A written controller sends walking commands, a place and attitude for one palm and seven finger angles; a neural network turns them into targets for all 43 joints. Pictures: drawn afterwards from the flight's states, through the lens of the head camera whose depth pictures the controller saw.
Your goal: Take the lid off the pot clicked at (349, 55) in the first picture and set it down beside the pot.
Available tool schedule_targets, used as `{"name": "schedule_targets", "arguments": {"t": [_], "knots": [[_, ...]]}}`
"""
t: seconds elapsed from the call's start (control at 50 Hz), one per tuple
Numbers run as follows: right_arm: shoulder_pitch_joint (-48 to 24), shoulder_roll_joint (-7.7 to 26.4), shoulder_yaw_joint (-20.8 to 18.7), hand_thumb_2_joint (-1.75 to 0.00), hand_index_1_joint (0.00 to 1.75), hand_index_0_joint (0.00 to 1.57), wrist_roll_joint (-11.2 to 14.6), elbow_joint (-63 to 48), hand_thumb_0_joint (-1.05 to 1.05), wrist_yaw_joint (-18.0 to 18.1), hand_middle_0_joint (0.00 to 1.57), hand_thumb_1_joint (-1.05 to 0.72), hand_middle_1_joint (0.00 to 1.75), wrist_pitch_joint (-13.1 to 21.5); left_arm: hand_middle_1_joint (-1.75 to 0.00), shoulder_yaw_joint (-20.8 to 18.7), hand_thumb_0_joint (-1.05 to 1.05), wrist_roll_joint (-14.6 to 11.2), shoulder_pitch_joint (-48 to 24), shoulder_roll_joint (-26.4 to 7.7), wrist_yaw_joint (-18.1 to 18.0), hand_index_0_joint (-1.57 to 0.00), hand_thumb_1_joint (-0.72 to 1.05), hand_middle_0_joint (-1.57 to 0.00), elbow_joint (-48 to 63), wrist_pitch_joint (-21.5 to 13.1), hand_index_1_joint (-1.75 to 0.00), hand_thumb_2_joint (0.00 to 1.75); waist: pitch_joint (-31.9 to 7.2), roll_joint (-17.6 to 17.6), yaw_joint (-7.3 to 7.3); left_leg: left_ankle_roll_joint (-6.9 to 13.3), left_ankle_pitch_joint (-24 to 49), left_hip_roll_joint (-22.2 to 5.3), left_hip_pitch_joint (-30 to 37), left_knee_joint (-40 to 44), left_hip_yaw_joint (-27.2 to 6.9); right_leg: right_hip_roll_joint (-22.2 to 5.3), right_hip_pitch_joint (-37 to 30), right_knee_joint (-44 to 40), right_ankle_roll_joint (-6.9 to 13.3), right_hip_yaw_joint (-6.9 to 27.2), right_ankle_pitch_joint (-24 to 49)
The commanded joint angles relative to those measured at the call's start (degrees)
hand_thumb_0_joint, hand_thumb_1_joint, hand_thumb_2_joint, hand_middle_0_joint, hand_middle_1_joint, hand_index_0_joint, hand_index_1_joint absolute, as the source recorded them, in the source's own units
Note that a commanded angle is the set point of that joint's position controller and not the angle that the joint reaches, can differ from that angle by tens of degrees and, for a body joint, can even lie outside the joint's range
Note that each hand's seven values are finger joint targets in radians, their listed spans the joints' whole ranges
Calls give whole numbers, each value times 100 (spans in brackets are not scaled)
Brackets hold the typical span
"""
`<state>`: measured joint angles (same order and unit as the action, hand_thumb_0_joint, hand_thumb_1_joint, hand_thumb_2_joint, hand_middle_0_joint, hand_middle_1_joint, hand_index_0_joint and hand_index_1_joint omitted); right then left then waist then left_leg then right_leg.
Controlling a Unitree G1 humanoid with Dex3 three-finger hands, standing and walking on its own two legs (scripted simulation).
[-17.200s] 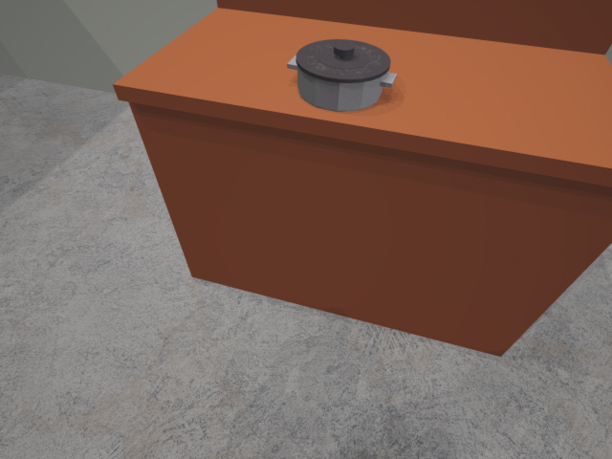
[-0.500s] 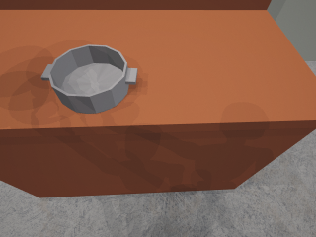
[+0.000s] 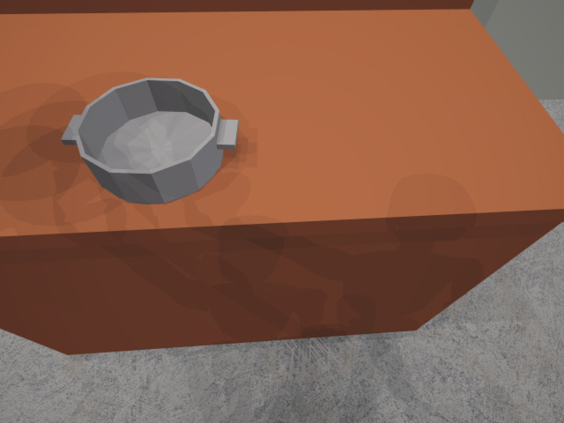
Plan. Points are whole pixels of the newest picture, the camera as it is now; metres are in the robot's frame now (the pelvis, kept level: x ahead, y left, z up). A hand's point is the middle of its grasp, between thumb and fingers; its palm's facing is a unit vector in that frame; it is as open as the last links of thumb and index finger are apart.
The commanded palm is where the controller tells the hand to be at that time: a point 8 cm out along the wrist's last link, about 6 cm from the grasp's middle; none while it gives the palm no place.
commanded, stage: lower the lid onto the table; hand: left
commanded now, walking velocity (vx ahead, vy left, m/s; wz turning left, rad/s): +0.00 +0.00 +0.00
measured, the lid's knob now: out of the picture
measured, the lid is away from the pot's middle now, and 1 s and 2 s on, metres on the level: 0.23 0.23 0.23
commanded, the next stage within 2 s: none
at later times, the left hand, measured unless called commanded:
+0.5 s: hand out of the picture +0.48 +0.36 +0.25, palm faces -0.21 -0.30 -0.93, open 3.4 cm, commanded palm +0.49 +0.37 +0.33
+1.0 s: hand out of the picture +0.47 +0.36 +0.22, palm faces -0.29 -0.30 -0.91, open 3.4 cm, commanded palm +0.50 +0.37 +0.29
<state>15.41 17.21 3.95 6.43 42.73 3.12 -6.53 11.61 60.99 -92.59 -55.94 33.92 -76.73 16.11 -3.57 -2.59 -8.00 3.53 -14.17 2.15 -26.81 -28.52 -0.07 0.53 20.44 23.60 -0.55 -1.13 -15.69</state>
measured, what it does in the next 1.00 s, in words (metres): stands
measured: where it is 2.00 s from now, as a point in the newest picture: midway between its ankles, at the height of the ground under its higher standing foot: outside the picture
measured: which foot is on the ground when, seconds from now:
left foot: down 0.00-1.00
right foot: down 0.00-1.00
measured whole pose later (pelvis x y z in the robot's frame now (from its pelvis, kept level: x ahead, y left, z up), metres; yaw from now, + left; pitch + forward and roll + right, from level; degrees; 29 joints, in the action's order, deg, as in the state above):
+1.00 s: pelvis +0.00 +0.00 -0.01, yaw -1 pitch +14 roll -3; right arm 17.8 17.5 3.3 6.4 42.3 4.1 -6.8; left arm 7.2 59.7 -84.1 -57.1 31.6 -78.1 10.8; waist -4.0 -1.9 -9.3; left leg 3.8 -16.3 1.1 -30.2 -33.0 0.5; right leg 1.5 23.3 26.3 -0.7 -0.6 -16.5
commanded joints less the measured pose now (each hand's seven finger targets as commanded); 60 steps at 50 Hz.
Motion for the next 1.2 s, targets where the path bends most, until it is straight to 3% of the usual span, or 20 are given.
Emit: {"name": "schedule_targets", "arguments": {"t": [0.0,0.14,0.2,0.36,0.4,0.44,0.5,0.54,0.58,0.6,0.64,0.7,0.76,0.8,0.86,0.9,0.94,1.0,1.08,1.18], "knots": [[534,1068,-327,-90,30,20,-36,-300,0,109,20,-90,30,182,-107,-194,0,174,-3101,-1302,-330,-115,74,-66,1626,32,-120,95,-2659,-683,23,18,3082,-139,2526,-156,-176,229,-15,-123,74,-76,1790],[697,1051,-336,-90,30,20,-19,-276,0,109,20,-90,30,215,-107,-48,0,134,-2650,-1056,-346,-115,74,-66,1132,45,-120,95,-2305,-684,-37,-15,3283,-145,2392,-248,-189,275,194,-97,73,-131,1804],[729,1084,-383,-90,30,20,-68,-285,0,101,20,-90,30,217,-107,-301,0,175,-2988,-1373,-368,-115,74,-66,1762,-8,-120,95,-2911,-1051,43,-73,3984,-191,2822,-366,-227,281,107,-17,75,-97,2064],[859,1068,-392,-90,30,20,-53,-296,0,89,20,-90,30,144,-107,-330,0,121,-2413,-1368,-383,-115,74,-66,1297,-87,-120,95,-2525,-727,-27,-9,3682,-152,2426,-428,-166,301,133,15,62,-125,2066],[825,1089,-420,-90,30,20,-74,-338,0,72,20,-90,30,125,-107,-554,0,136,-2736,-1651,-398,-115,74,-66,1903,-152,-120,95,-3003,-1170,48,-89,4312,-214,2843,-505,-227,302,146,75,61,-96,2186],[901,1047,-427,-90,30,20,-56,-316,0,73,20,-90,30,127,-107,-314,0,103,-2491,-1253,-391,-115,74,-66,1479,-139,-120,95,-2637,-1169,-38,-94,4208,-223,2829,-534,-260,336,454,42,71,-169,1930],[865,1072,-430,-90,30,20,-80,-346,0,53,20,-90,30,106,-107,-527,0,96,-2504,-1487,-408,-115,74,-66,1826,-225,-120,95,-2905,-1169,28,-132,4471,-241,2913,-572,-296,332,374,107,68,-149,2030],[890,1033,-435,-90,30,20,-49,-332,0,52,20,-90,30,99,-107,-154,0,32,-2310,-930,-395,-115,74,-66,1391,-193,-120,95,-2504,-1054,-73,-108,4125,-230,2767,-557,-309,343,631,61,69,-201,1790],[907,1033,-410,-90,30,20,-8,-330,0,73,20,-90,30,121,-107,-169,0,-60,-1987,-877,-381,-115,74,-66,1367,-265,-120,95,-2470,-935,-32,-130,4144,-234,2746,-500,-290,340,574,57,101,-231,1775],[866,1084,-432,-90,30,20,-76,-288,0,65,20,-90,30,97,-107,-388,0,56,-2371,-1220,-426,-115,74,-66,1580,-266,-120,95,-2693,-904,-34,-112,3961,-240,2735,-524,-311,341,512,76,62,-172,1794],[876,1054,-437,-90,30,20,-54,-280,0,89,20,-90,30,117,-107,-245,0,36,-2406,-1057,-441,-115,74,-66,1440,-259,-120,95,-2595,-781,-91,-31,3515,-199,2570,-494,-256,322,479,56,54,-160,1745],[845,1061,-413,-90,30,20,-59,-285,0,118,20,-90,30,118,-107,-510,0,76,-2339,-1463,-479,-115,74,-66,1479,-354,-120,95,-2798,-747,-45,-13,3426,-165,2408,-514,-184,307,225,114,46,-93,1921],[831,1051,-393,-90,30,20,-35,-315,0,135,20,-90,30,114,-107,-508,0,31,-2118,-1431,-501,-115,74,-66,1176,-390,-120,95,-2455,-585,-59,26,3035,-140,2144,-480,-187,307,276,104,64,-120,1751],[783,1076,-392,-90,30,20,-47,-340,0,135,20,-90,30,91,-107,-687,0,56,-2238,-1722,-517,-115,74,-66,1516,-471,-120,95,-2770,-860,1,4,3345,-160,2259,-528,-155,295,143,168,60,-63,1980],[783,1072,-357,-90,30,20,-16,-357,0,154,20,-90,30,69,-107,-437,0,-20,-1741,-1390,-518,-115,74,-66,892,-481,-120,95,-2095,-500,-64,60,2482,-119,1742,-447,-86,296,266,106,63,-87,1652],[757,1112,-368,-90,30,20,-23,-352,0,173,20,-90,30,44,-107,-611,0,-1,-2106,-1688,-533,-115,74,-66,1403,-545,-120,95,-2507,-741,-29,50,2724,-160,1969,-456,-90,278,151,144,59,-49,1818],[835,1088,-391,-90,30,20,-9,-339,0,187,20,-90,30,76,-107,-433,0,-34,-2193,-1418,-533,-115,74,-66,1338,-550,-120,95,-2443,-871,-85,53,2804,-166,2129,-488,-165,313,365,134,74,-94,1687],[921,1107,-414,-90,30,20,-27,-303,0,204,20,-90,30,108,-107,-580,0,-11,-2136,-1573,-544,-115,74,-66,1403,-617,-120,95,-2661,-953,-67,4,3105,-206,2338,-550,-204,341,433,156,63,-100,1670],[1004,1077,-429,-90,30,20,0,-258,0,195,20,-90,30,173,-107,-245,0,-163,-1965,-980,-508,-115,74,-66,1435,-657,-120,95,-2568,-1279,-60,-129,3692,-263,2745,-596,-322,384,881,160,120,-226,1474],[1078,1088,-444,-90,30,20,-20,-196,0,175,20,-90,30,187,-107,-331,0,-169,-1768,-990,-535,-115,74,-66,1314,-704,-120,95,-2542,-1099,-57,-134,3651,-233,2587,-649,-320,399,899,225,126,-237,1514]]}}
